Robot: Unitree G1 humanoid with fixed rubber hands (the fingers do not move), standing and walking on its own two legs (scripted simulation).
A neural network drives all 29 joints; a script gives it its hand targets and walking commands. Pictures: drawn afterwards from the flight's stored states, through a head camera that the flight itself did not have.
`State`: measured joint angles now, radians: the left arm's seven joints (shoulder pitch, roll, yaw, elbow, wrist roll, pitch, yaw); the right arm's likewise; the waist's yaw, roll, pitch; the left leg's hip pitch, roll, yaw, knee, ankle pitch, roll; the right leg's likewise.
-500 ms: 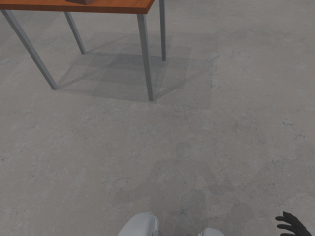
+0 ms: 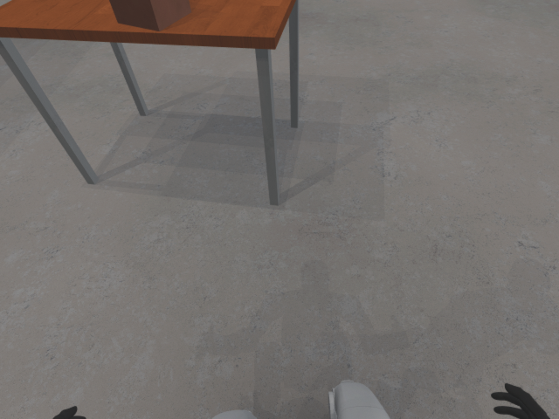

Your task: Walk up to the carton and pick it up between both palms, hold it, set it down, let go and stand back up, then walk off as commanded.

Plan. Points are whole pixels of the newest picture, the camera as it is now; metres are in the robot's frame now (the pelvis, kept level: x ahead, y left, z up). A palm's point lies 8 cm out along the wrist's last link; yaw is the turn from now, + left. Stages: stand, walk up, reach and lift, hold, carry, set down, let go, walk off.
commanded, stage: walk up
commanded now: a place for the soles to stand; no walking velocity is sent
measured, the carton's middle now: out of the picture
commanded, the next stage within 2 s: none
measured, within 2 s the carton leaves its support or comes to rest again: neither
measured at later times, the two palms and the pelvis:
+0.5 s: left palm out of the picture +0.11 +0.44 -0.08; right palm (432, 346) +0.24 -0.24 -0.10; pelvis +0.10 +0.09 -0.01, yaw +2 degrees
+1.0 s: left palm out of the picture +0.27 +0.47 -0.06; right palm (401, 292) +0.33 -0.21 -0.09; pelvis +0.22 +0.12 +0.01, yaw +1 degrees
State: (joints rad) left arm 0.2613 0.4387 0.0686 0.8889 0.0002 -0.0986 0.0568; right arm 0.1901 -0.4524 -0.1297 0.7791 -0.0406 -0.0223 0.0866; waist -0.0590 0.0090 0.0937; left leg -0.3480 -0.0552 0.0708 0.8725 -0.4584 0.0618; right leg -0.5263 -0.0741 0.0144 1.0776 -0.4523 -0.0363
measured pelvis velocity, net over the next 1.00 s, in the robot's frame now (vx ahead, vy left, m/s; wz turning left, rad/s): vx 0.22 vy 0.12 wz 0.01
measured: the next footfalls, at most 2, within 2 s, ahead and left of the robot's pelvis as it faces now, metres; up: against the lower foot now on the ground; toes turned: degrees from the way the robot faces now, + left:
right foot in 0.06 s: +0.14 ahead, -0.14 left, +0.00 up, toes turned -2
left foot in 0.46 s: +0.20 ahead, +0.20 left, +0.00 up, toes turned +7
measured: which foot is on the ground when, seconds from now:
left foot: down 0.00-0.08, up 0.10-0.44, down 0.46-0.92, up 0.94-1.00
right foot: up 0.00-0.04, down 0.06-0.48, up 0.50-0.86, down 0.88-1.00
